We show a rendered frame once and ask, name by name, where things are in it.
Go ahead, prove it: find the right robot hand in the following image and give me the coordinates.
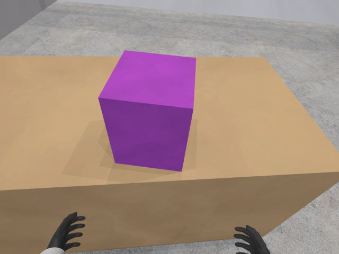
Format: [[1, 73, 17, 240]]
[[234, 225, 270, 254]]

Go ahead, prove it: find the pedestal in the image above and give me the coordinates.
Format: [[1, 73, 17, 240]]
[[0, 56, 339, 254]]

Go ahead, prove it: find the left robot hand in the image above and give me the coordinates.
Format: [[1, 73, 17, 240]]
[[47, 212, 85, 251]]

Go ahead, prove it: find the carton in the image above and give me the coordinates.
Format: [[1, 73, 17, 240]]
[[98, 50, 196, 171]]

